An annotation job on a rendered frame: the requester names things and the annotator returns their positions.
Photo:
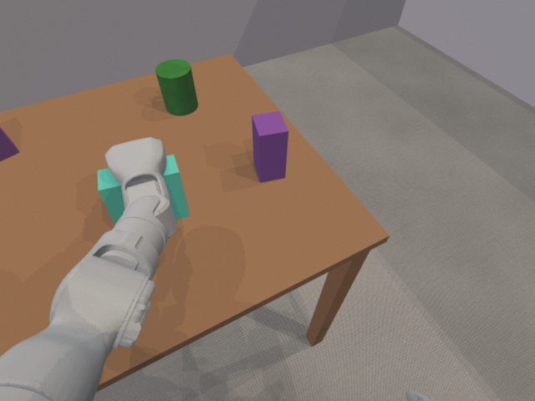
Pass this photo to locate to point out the left robot hand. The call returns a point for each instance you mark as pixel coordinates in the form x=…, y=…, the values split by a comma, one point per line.
x=129, y=157

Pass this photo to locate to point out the table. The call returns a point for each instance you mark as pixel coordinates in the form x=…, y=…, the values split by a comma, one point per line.
x=243, y=245

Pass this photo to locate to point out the sponge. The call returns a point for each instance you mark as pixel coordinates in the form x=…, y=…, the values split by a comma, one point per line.
x=110, y=191

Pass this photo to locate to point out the robot left upper arm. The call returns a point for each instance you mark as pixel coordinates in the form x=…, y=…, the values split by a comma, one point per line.
x=104, y=306

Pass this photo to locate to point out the robot left forearm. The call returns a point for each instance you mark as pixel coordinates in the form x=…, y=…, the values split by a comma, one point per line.
x=139, y=236

